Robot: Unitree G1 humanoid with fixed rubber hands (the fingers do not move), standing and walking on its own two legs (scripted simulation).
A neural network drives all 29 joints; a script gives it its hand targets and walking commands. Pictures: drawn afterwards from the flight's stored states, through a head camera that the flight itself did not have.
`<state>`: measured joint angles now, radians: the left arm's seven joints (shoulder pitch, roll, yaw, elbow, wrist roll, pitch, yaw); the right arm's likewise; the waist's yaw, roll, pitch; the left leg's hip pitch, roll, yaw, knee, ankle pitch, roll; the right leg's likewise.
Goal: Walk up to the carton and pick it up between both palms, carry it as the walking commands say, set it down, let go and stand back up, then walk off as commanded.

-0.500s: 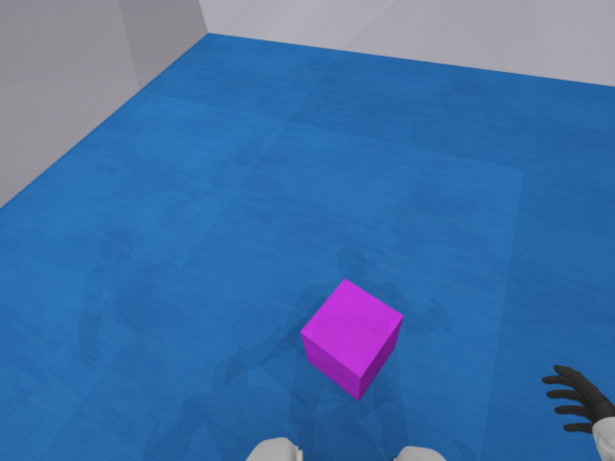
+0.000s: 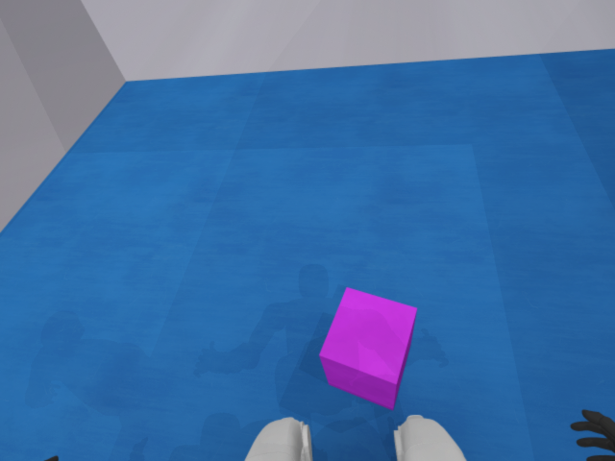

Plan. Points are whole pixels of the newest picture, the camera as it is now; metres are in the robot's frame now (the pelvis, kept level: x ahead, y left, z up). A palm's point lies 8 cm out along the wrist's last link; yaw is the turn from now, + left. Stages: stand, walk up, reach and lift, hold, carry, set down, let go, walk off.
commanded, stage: walk up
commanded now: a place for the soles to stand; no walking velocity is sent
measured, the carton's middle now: (369, 349) +0.47 -0.09 -0.59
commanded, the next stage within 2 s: none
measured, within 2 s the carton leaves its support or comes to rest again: neither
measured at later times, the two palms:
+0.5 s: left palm (46, 398) +0.26 +0.44 -0.08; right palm out of the picture +0.02 -0.21 -0.09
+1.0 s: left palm (88, 360) +0.31 +0.40 -0.08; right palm out of the picture -0.03 -0.18 -0.07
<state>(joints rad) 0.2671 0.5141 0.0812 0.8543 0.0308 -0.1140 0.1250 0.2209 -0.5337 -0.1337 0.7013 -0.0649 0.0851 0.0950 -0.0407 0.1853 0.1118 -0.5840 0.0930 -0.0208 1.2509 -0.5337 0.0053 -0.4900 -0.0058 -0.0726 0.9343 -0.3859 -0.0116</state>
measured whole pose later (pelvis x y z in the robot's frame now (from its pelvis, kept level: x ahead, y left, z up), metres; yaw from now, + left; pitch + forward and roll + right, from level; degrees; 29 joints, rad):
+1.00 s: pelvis +0.05 +0.15 +0.01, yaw -27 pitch -3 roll +0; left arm 0.10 0.47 0.05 0.92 0.02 -0.03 0.02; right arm 0.16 -0.43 -0.07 0.90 0.00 -0.04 -0.01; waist -0.03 -0.02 0.13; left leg -0.36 0.14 0.27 0.93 -0.51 0.04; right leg -0.47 -0.05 -0.05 0.90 -0.37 -0.01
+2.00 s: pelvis +0.06 +0.10 +0.06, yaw -29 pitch -2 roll +1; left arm 0.06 0.37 0.02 1.07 0.02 -0.02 -0.01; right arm 0.05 -0.38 -0.05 1.07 -0.01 -0.03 0.01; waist 0.00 0.01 0.07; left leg -0.11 0.10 0.26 0.47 -0.31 -0.02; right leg -0.25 0.01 -0.05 0.51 -0.23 -0.04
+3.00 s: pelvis +0.09 +0.08 +0.06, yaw -29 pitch -2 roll +0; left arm 0.10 0.36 0.02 1.06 0.02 -0.02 0.00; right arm 0.06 -0.36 -0.05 1.01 -0.02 0.00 0.00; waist 0.01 0.01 0.06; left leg -0.03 0.12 0.25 0.42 -0.34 -0.04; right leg -0.17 0.03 -0.06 0.46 -0.26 -0.04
